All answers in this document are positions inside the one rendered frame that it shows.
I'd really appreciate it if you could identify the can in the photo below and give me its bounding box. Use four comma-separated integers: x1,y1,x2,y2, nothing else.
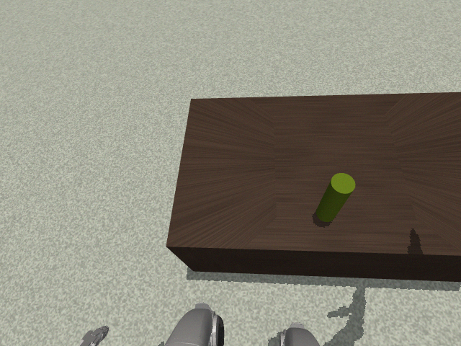
316,173,355,222

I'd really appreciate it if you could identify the left robot hand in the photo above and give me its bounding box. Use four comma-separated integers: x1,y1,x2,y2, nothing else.
79,326,109,346

